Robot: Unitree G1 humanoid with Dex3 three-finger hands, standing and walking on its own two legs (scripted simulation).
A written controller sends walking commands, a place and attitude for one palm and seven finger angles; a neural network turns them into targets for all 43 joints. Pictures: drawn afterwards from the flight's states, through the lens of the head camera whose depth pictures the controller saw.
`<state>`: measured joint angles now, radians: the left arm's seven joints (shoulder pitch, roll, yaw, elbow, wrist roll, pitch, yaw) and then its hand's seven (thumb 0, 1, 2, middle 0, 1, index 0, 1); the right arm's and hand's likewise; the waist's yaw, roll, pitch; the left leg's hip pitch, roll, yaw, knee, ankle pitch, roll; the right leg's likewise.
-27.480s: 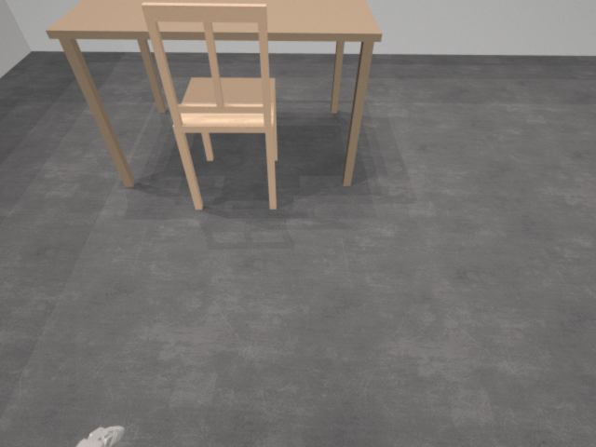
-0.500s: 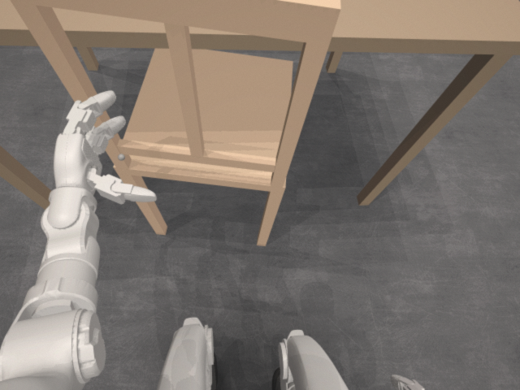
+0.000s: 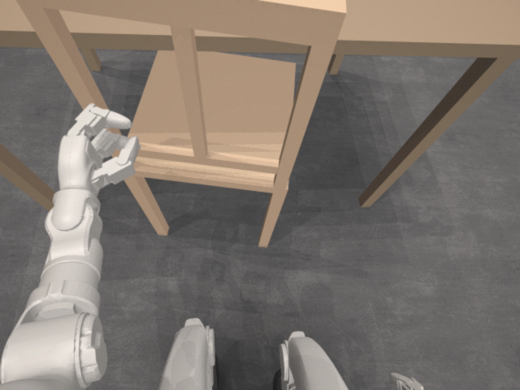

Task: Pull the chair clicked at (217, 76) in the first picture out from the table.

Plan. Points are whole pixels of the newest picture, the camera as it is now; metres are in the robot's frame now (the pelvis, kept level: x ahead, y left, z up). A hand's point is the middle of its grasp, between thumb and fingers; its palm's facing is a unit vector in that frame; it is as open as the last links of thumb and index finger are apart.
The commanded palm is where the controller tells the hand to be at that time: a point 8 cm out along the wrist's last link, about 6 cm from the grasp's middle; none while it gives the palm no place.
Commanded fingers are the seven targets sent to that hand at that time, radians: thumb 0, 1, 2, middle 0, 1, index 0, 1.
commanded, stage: hook a spindle and tug to test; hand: left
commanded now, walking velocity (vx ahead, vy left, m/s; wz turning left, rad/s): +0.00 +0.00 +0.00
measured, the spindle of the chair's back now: (193, 104) +0.55 +0.10 +0.04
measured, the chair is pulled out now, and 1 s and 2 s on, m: -0.05 -0.05 -0.05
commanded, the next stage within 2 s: open the thumb and straighten the fingers in 0.64 s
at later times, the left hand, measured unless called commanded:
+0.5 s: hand (120, 180) +0.41 +0.20 +0.03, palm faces +0.06 -1.00 -0.02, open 4.4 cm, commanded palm +0.38 +0.24 +0.03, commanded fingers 0.00 0.90 0.90 -0.50 -1.45 -0.50 -1.45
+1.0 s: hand (112, 184) +0.41 +0.21 +0.03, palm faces +0.07 -1.00 -0.04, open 7.8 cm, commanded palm +0.38 +0.25 +0.03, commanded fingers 0.00 -0.55 0.20 -0.40 -1.16 -0.40 -1.16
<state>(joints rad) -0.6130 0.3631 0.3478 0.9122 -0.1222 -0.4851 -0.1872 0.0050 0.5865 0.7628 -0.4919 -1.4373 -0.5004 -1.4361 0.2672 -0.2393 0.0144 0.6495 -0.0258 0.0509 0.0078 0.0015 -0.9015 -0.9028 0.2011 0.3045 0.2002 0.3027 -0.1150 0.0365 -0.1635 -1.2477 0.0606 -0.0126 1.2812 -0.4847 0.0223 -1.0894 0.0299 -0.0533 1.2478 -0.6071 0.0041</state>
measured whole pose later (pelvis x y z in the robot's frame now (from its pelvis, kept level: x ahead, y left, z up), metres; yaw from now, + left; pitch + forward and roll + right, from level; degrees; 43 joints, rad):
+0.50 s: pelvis +0.00 +0.00 +0.00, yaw +0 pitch +24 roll -4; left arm -0.47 0.32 0.31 0.81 -0.15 -0.49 -0.20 0.02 0.90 0.90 -0.50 -1.45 -0.51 -1.45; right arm 0.26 -0.24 0.01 0.64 -0.01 0.04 0.01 0.00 -0.90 -0.90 0.20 0.30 0.20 0.30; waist -0.09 0.03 -0.17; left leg -1.20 0.06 -0.01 1.26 -0.48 0.02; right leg -1.05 0.03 -0.05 1.23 -0.60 0.00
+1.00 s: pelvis +0.00 +0.00 +0.00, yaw +0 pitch +24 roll -4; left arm -0.44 0.33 0.32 0.76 -0.16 -0.47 -0.20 0.02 0.26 0.59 -0.49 -1.44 -0.50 -1.44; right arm 0.25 -0.24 0.02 0.64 -0.01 0.02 -0.01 0.00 -0.90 -0.90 0.20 0.30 0.20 0.30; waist -0.09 0.04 -0.17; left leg -1.20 0.06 -0.01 1.26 -0.47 0.02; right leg -1.05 0.03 -0.05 1.23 -0.60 0.00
